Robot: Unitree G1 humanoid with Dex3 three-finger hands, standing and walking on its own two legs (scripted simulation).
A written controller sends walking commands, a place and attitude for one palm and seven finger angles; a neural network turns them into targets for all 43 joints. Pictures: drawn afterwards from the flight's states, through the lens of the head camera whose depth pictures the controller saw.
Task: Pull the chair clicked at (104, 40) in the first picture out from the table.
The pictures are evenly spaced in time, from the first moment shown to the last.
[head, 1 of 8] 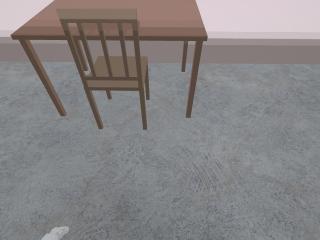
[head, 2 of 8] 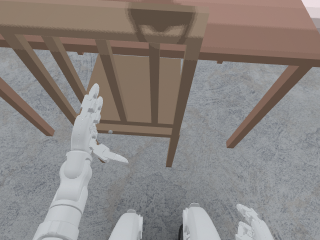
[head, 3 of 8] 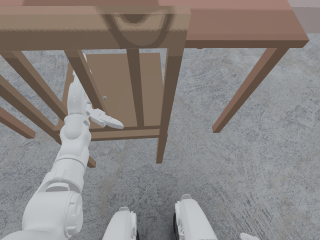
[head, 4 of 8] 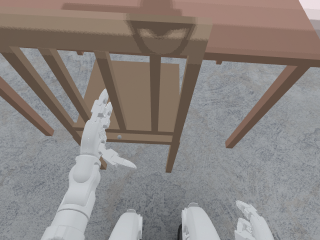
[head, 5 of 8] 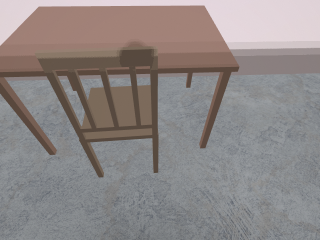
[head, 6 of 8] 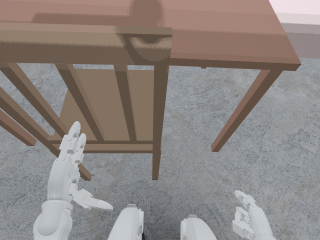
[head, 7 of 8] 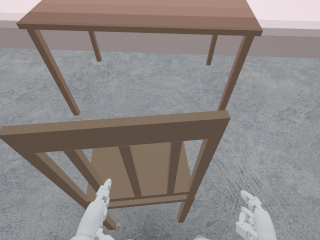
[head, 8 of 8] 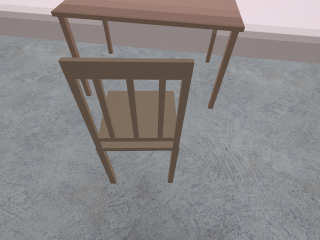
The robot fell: no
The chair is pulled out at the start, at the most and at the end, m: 0.00 0.61 0.60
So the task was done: yes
